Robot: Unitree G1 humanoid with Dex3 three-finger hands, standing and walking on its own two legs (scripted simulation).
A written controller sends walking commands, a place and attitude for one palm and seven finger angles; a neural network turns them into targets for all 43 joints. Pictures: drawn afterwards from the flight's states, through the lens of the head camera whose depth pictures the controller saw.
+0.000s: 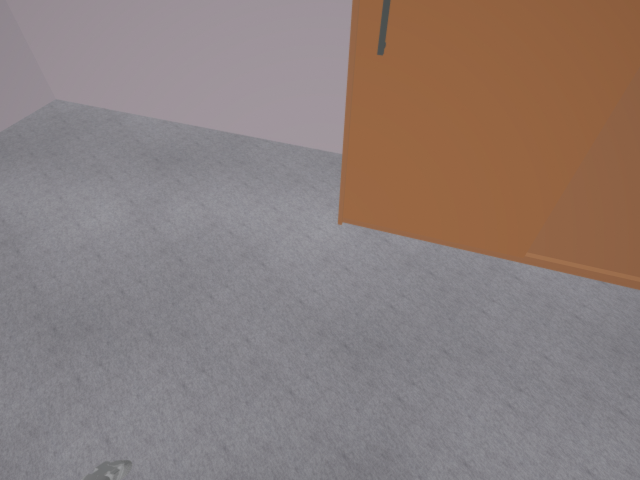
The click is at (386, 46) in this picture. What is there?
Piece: wardrobe's sliding door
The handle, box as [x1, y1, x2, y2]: [377, 0, 390, 54]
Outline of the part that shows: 390,0 383,0 377,54 382,54 385,46 384,39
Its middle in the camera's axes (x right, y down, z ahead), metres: +0.18 -0.66 +1.07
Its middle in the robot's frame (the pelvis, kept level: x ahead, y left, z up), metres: +1.26 -0.13 +0.16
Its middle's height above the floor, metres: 0.93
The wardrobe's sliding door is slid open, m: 0.00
